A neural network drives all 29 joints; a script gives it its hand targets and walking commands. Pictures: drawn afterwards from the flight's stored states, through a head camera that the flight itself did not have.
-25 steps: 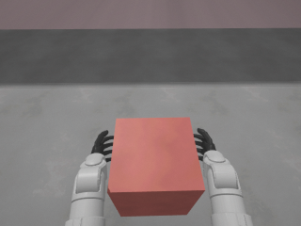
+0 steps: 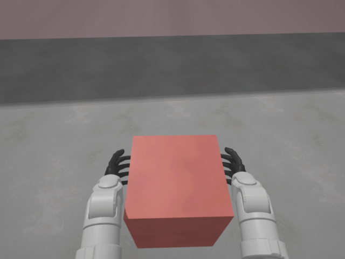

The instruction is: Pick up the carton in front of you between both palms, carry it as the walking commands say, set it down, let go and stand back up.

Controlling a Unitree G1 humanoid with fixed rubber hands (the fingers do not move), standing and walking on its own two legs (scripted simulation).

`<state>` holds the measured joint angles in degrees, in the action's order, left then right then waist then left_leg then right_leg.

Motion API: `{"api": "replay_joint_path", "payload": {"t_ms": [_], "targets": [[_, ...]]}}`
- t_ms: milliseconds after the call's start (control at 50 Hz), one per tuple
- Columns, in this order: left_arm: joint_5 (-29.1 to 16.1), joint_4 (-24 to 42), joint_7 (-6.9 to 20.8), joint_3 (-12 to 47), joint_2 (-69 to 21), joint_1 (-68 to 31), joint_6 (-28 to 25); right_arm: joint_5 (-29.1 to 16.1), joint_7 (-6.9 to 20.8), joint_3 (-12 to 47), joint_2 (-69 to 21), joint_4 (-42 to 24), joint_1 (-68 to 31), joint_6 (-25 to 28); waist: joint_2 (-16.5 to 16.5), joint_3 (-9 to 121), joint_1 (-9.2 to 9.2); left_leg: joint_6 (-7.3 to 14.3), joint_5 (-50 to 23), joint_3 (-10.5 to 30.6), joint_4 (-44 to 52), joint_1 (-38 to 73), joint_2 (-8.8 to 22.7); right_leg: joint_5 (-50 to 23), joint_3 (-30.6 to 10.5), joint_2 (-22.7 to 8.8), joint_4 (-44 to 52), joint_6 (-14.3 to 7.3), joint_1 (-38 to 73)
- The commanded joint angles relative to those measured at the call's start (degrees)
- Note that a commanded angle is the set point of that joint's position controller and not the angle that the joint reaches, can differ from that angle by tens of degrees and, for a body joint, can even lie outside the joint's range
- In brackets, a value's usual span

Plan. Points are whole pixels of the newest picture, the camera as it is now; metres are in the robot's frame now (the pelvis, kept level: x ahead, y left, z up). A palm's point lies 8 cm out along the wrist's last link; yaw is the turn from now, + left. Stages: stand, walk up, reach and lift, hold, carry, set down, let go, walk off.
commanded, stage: hold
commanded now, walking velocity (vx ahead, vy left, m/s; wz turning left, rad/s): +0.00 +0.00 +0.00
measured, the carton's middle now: (175, 194) +0.28 +0.00 -0.04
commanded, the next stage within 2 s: set down in 0.30 s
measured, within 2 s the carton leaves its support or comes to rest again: neither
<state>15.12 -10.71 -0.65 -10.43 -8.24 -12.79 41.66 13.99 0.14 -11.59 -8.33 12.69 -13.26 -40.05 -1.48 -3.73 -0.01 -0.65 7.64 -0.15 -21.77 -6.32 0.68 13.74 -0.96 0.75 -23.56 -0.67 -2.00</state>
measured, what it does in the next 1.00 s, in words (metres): lowers itself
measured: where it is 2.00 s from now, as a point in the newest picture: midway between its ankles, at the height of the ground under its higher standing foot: outside the picture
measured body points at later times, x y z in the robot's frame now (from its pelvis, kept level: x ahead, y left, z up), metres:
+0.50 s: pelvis +0.00 +0.03 +0.00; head -0.04 +0.04 +0.44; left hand +0.32 +0.17 +0.03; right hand +0.31 -0.14 +0.04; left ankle +0.06 +0.13 -0.74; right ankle +0.00 -0.11 -0.74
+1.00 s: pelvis -0.02 +0.00 -0.09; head +0.17 +0.01 +0.32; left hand +0.36 +0.16 -0.17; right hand +0.35 -0.14 -0.17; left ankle +0.06 +0.13 -0.74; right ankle +0.00 -0.11 -0.74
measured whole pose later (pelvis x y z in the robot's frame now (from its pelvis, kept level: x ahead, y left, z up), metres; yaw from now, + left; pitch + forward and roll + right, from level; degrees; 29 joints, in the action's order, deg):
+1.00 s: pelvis -0.02 +0.00 -0.09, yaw -2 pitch +30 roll -1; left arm 11.8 -31.3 0.3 -20.0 -4.4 -29.6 7.3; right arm 10.2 -4.4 -19.3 -8.8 30.8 -28.6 -6.2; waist -2.0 5.3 -1.5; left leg -2.0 16.5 5.3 -55.3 -68.6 -2.2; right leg 22.3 -4.7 5.4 -57.7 0.2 -65.1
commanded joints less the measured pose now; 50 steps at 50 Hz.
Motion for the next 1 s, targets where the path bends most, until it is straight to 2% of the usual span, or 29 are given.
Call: {"api": "replay_joint_path", "payload": {"t_ms": [0,160,320,380,460,540,600,640,700,780,860,920,980], "targets": [[-13.13,2.14,13.08,29.96,-51.31,-26.15,-1.96,-12.26,12.82,29.42,-51.17,-1.26,-27.00,1.78,0.54,11.75,-0.42,1.26,-1.16,3.72,0.62,12.81,-5.72,-1.48,-4.97,2.49,7.08,-1.25,-10.99],[-13.76,-1.19,15.15,29.57,-54.38,-30.72,-1.76,-11.73,14.38,27.37,-53.91,2.38,-30.68,2.08,1.52,12.28,0.17,0.74,4.96,4.15,1.63,13.41,-4.66,4.92,-4.30,2.64,7.05,-2.29,-13.63],[-13.67,-4.66,16.03,27.67,-56.11,-33.79,-1.58,-10.94,15.68,25.16,-54.92,5.17,-34.07,2.13,2.67,12.56,0.05,0.40,9.31,6.06,3.28,12.78,-3.20,5.81,-4.04,3.30,5.71,-1.88,-13.70],[-12.66,-7.75,15.93,24.97,-56.47,-36.01,-1.96,-9.57,16.29,22.63,-54.11,8.02,-36.63,2.79,3.08,11.53,-0.17,0.43,11.67,6.84,3.45,11.50,-2.65,6.53,-3.90,3.53,4.41,-1.81,-14.17],[-9.15,-14.90,15.50,18.09,-55.06,-39.59,-3.97,-5.83,16.34,16.49,-52.44,14.66,-40.68,5.07,2.82,9.20,-0.48,0.67,13.41,7.07,2.11,8.99,-2.49,7.85,-3.90,3.71,2.20,-1.73,-16.10],[-3.24,-21.01,13.78,9.02,-49.82,-41.33,-7.67,-0.17,14.31,8.27,-48.49,20.02,-43.06,8.47,2.28,7.04,-1.06,1.07,10.08,6.30,-1.73,4.51,-3.25,7.58,-3.81,3.94,-0.63,-1.76,-20.80],[0.32,-22.76,12.15,3.96,-43.82,-39.44,-11.89,3.46,11.90,3.24,-43.88,21.83,-40.19,12.00,1.51,8.26,-1.31,1.28,2.65,4.64,-5.67,-0.24,-3.99,3.65,-3.71,4.30,-3.11,-1.45,-24.75],[1.64,-23.23,11.50,3.04,-40.51,-36.93,-15.70,4.65,10.70,1.92,-41.72,22.56,-36.83,15.48,1.02,10.98,-1.18,1.20,-3.20,3.92,-9.02,-3.82,-4.60,-0.80,-3.60,4.77,-5.63,-0.89,-27.51],[1.26,-23.04,11.24,5.12,-39.22,-36.21,-22.85,3.16,9.72,4.45,-41.59,22.25,-35.96,22.30,0.78,18.74,-1.18,0.69,-9.88,3.75,-14.49,-8.60,-5.83,-7.11,-3.38,5.69,-10.52,0.15,-31.58],[-2.07,-23.43,11.23,12.16,-43.11,-38.43,-31.26,-1.36,8.54,13.41,-45.78,22.22,-38.43,30.72,0.58,34.09,-1.09,0.65,-19.24,4.56,-22.72,-12.79,-6.88,-15.19,-3.05,6.59,-17.54,1.65,-37.46],[-6.08,-20.57,10.92,20.40,-44.93,-42.56,-36.41,-5.66,6.71,22.38,-49.44,19.59,-41.25,35.90,1.15,53.41,-1.75,0.62,-24.84,4.35,-31.06,-17.86,-7.31,-22.48,-3.70,7.18,-25.65,3.05,-42.25],[-7.37,-19.49,10.82,23.52,-45.03,-43.41,-37.15,-7.39,5.26,26.09,-50.09,17.56,-42.52,36.76,1.16,61.99,-2.26,0.13,-22.93,3.08,-35.47,-23.72,-7.79,-22.75,-3.58,7.42,-29.95,3.89,-45.75],[-7.44,-20.34,10.94,22.89,-44.45,-43.88,-35.89,-7.58,4.65,26.21,-49.85,17.41,-44.10,35.45,0.73,61.62,-2.97,-0.29,-14.85,1.59,-37.90,-32.43,-8.20,-15.96,-3.07,7.84,-32.24,4.19,-49.47]]}}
